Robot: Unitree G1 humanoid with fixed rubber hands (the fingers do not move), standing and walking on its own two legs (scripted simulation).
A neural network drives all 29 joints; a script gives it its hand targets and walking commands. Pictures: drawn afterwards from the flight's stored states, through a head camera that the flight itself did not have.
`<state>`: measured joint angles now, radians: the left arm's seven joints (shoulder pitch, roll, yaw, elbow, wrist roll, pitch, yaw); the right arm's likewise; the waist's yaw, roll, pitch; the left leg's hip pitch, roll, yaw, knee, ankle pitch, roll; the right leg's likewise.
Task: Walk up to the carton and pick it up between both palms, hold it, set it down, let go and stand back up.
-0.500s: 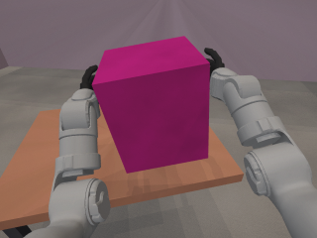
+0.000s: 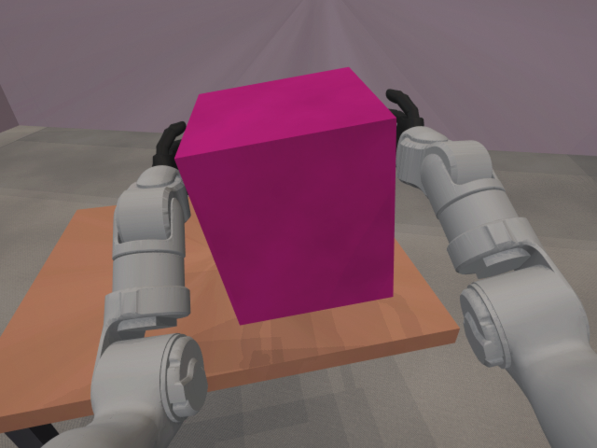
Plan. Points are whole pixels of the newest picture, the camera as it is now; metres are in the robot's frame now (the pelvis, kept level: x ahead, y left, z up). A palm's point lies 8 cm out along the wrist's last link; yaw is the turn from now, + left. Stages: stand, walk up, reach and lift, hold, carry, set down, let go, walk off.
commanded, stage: hold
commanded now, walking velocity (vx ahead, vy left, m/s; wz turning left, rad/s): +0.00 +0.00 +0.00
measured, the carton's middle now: (295, 194) +0.38 -0.01 +0.24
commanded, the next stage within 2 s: none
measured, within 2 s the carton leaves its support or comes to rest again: neither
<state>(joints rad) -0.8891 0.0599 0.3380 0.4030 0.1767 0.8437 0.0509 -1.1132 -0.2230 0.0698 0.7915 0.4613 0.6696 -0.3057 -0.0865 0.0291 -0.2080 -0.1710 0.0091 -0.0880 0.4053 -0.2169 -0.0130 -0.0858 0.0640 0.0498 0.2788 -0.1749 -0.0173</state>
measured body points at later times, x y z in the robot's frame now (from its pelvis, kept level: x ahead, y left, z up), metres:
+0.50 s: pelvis +0.00 +0.00 +0.00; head -0.08 +0.01 +0.44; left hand +0.39 +0.15 +0.27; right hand +0.39 -0.16 +0.30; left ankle +0.00 +0.12 -0.75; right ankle -0.02 -0.11 -0.75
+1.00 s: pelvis +0.00 +0.00 +0.00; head -0.09 +0.01 +0.44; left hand +0.39 +0.14 +0.27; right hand +0.38 -0.16 +0.30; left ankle +0.00 +0.12 -0.75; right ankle -0.02 -0.11 -0.75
